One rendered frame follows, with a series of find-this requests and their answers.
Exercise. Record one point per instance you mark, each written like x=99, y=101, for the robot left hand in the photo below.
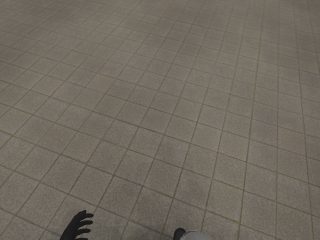
x=72, y=231

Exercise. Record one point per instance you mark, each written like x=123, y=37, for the robot right foot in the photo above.
x=178, y=233

